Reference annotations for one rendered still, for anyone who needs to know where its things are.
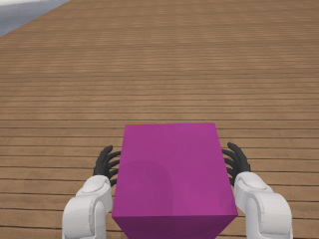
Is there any robot left forearm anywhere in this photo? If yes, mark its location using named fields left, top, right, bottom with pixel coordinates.
left=62, top=175, right=114, bottom=239

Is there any robot right forearm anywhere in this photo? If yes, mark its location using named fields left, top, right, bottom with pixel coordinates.
left=233, top=171, right=293, bottom=239

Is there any robot right hand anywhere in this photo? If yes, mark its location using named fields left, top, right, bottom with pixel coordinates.
left=221, top=142, right=251, bottom=187

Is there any carton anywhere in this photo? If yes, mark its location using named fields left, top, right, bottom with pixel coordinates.
left=112, top=122, right=238, bottom=239

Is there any robot left hand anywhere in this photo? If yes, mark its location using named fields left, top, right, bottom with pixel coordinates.
left=93, top=145, right=122, bottom=187

